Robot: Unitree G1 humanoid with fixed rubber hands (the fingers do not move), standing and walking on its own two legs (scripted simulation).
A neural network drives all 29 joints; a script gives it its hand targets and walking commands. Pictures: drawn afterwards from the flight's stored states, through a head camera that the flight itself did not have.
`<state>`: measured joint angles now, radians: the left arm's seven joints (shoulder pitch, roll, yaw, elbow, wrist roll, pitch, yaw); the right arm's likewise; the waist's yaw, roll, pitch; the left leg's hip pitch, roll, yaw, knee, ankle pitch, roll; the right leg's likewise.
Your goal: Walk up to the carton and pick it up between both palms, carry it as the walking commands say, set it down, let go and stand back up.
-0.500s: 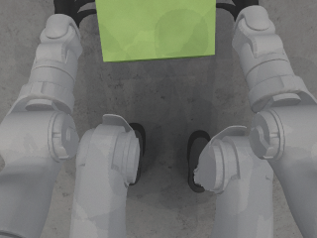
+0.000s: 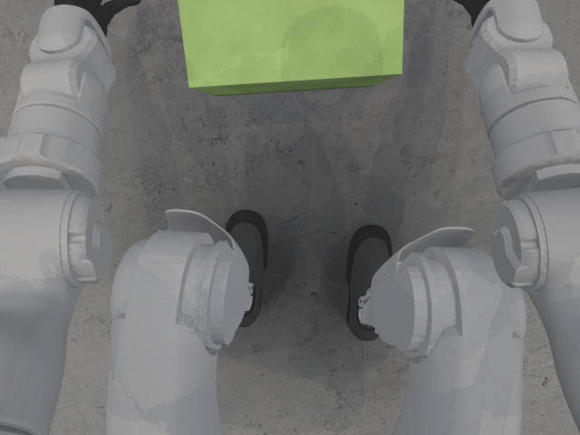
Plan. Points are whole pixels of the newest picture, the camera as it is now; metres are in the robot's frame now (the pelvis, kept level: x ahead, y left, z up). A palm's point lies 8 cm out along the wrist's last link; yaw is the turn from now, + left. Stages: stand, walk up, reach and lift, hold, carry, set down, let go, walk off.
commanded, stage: set down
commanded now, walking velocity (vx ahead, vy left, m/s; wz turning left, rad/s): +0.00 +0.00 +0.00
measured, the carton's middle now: (290, 4) +0.56 +0.06 -0.28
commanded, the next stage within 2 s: let go in 1.44 s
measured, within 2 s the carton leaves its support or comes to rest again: neither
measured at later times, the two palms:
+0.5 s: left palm out of the picture +0.52 +0.27 -0.04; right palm out of the picture +0.56 -0.14 -0.04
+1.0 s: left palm out of the picture +0.52 +0.28 +0.11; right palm out of the picture +0.56 -0.15 +0.11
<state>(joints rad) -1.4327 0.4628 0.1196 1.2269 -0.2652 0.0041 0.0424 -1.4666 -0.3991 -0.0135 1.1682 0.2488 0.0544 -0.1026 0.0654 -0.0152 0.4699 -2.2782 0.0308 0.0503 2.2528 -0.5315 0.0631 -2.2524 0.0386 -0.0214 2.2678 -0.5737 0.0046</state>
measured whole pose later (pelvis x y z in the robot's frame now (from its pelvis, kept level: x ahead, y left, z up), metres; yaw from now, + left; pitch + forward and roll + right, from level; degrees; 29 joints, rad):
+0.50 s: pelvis +0.01 +0.00 +0.07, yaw +1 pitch +42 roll -2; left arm -1.24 0.42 0.21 0.98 -0.19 0.11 0.02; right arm -1.27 -0.33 -0.14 0.95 0.15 0.15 -0.11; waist 0.06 -0.02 0.11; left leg -2.20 -0.01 0.03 2.00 -0.53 0.04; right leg -2.17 0.03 -0.02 2.01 -0.58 0.01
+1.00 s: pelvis +0.03 +0.00 +0.20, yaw +1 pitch +46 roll -1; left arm -1.08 0.40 0.30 0.84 -0.10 0.18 -0.08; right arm -1.10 -0.28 -0.22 0.79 0.07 0.22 -0.06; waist 0.05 -0.03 -0.06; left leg -1.90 -0.02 0.00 1.53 -0.44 0.02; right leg -1.87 0.05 0.00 1.54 -0.48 0.00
